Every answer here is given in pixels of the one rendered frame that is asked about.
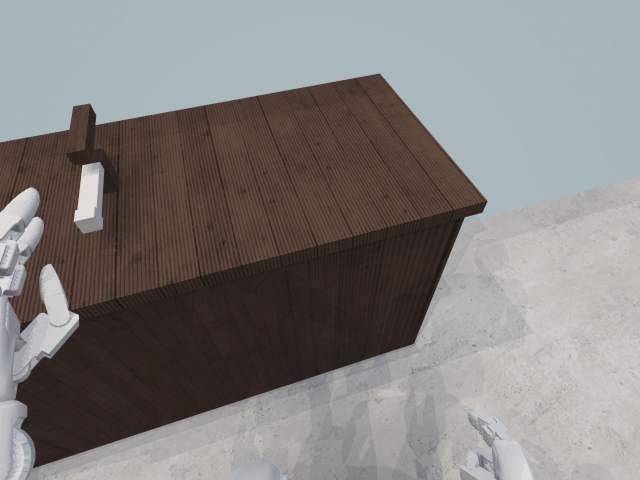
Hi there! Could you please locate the robot left hand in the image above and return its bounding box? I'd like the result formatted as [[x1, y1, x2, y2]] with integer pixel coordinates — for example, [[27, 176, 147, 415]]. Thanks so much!
[[0, 187, 79, 402]]

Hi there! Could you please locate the robot right hand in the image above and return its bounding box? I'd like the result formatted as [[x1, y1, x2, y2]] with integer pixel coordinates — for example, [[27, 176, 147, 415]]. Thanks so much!
[[460, 410, 535, 480]]

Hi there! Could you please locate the left robot forearm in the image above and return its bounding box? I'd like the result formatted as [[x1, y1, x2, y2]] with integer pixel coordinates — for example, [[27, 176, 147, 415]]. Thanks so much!
[[0, 400, 36, 480]]

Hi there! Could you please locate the counter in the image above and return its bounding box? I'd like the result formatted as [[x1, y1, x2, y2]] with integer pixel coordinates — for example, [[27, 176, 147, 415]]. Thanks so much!
[[0, 74, 487, 468]]

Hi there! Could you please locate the tap lever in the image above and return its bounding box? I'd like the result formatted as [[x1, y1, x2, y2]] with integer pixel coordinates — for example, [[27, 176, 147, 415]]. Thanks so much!
[[74, 162, 104, 234]]

